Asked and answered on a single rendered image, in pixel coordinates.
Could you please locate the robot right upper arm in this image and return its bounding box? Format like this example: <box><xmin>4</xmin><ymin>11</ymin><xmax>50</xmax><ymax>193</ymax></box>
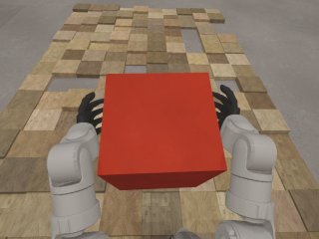
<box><xmin>214</xmin><ymin>219</ymin><xmax>273</xmax><ymax>239</ymax></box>

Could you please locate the robot left hand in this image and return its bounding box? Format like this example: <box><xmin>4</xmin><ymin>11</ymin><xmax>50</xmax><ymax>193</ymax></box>
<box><xmin>76</xmin><ymin>92</ymin><xmax>104</xmax><ymax>135</ymax></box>

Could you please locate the robot right shin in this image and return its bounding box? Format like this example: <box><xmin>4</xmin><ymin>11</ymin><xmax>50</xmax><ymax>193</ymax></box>
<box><xmin>175</xmin><ymin>228</ymin><xmax>188</xmax><ymax>235</ymax></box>

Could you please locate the robot right forearm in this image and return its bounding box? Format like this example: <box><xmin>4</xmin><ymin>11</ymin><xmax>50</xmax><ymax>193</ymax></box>
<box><xmin>220</xmin><ymin>115</ymin><xmax>277</xmax><ymax>239</ymax></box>

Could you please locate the robot right hand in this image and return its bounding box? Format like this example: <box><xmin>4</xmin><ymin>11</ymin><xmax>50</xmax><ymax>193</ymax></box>
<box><xmin>212</xmin><ymin>85</ymin><xmax>240</xmax><ymax>131</ymax></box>

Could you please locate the carton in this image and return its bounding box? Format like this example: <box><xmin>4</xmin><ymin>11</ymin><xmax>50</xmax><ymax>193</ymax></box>
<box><xmin>97</xmin><ymin>73</ymin><xmax>227</xmax><ymax>190</ymax></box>

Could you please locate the robot left forearm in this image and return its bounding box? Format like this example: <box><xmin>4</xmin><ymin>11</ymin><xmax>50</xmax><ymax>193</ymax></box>
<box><xmin>46</xmin><ymin>122</ymin><xmax>102</xmax><ymax>239</ymax></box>

